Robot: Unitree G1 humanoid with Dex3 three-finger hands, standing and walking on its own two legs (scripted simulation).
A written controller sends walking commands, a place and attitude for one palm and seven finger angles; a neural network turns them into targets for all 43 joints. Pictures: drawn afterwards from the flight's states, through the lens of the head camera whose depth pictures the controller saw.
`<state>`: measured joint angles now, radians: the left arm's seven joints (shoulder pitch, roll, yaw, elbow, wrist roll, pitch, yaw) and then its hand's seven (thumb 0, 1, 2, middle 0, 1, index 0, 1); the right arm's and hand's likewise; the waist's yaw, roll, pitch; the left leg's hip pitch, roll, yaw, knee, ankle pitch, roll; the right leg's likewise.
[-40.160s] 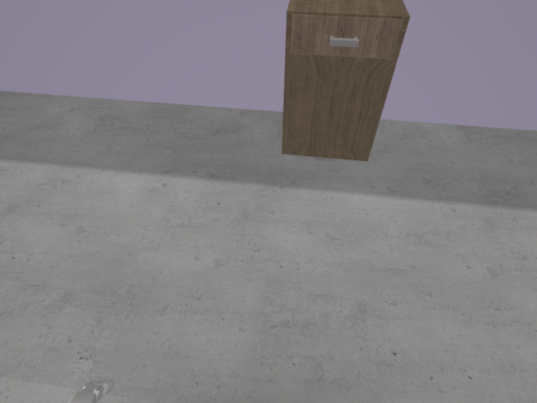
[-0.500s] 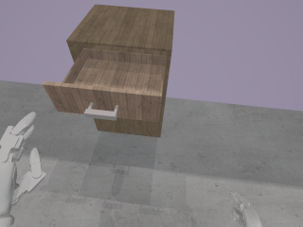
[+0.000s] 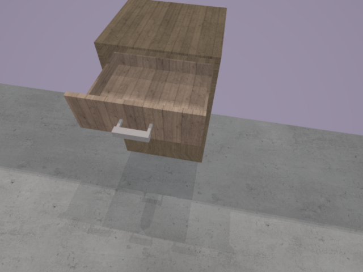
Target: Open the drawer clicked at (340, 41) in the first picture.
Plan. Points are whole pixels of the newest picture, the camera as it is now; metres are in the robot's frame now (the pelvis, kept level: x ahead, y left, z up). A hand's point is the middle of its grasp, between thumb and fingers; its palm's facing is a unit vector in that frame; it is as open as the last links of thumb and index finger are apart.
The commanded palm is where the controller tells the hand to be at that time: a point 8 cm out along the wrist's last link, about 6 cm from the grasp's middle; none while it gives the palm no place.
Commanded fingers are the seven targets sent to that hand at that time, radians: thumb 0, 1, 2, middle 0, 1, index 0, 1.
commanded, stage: let the arm hang, fingers relaxed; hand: left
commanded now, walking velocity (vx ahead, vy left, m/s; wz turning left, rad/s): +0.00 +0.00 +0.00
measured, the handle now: (133, 129) +0.53 +0.20 -0.09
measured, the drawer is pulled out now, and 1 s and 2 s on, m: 0.30 0.30 0.30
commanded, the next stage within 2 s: look to check the result in 0.58 s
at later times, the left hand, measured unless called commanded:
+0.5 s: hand out of the picture +0.01 +0.17 -0.17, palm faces +0.00 -0.98 -0.19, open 7.3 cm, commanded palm none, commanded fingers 0.00 0.90 0.90 -0.20 -0.30 -0.20 -0.30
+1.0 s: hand out of the picture -0.01 +0.17 -0.17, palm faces +0.02 -0.98 -0.19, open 7.4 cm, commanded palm none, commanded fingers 0.00 0.90 0.90 -0.20 -0.30 -0.20 -0.30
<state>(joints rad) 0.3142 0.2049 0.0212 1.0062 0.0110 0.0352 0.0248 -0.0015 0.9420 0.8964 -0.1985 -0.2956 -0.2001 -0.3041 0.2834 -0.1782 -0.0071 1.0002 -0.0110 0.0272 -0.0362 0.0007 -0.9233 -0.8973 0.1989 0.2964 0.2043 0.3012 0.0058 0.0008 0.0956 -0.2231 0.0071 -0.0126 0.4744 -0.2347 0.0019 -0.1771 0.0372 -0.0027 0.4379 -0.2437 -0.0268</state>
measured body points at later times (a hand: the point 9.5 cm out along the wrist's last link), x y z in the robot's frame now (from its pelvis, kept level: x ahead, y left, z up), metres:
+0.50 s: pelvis +0.00 +0.00 +0.00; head +0.01 +0.00 +0.45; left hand +0.01 +0.23 -0.16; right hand -0.02 -0.20 -0.16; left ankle +0.01 +0.12 -0.74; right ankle -0.01 -0.10 -0.74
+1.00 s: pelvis +0.00 +0.00 +0.00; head +0.02 -0.01 +0.45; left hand -0.01 +0.22 -0.16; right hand -0.02 -0.21 -0.16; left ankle +0.01 +0.12 -0.74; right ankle -0.01 -0.10 -0.74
